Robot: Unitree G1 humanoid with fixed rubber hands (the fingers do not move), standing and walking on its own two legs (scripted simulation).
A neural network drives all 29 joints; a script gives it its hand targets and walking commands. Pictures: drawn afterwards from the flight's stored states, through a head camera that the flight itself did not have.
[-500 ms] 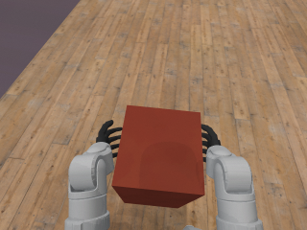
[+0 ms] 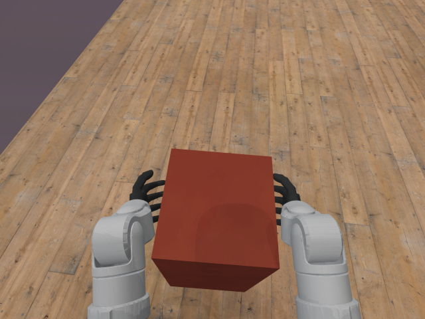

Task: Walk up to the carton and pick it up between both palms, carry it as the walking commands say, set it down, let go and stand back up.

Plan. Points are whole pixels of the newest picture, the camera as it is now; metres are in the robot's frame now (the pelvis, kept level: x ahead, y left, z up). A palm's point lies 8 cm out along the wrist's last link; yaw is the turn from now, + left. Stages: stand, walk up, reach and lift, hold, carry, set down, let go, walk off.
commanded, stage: carry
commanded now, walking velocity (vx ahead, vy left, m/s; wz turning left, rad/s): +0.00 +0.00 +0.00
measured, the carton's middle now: (213, 231) +0.29 +0.02 -0.02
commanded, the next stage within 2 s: none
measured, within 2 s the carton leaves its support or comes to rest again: neither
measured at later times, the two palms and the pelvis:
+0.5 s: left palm (167, 94) +0.59 +0.13 +0.07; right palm (273, 94) +0.60 -0.13 +0.07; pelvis +0.30 -0.02 +0.00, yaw +0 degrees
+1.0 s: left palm (182, 46) +0.87 +0.12 +0.03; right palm (263, 48) +0.87 -0.14 +0.03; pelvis +0.59 -0.02 -0.02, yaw +4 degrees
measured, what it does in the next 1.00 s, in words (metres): walks ahead: right foot, then left foot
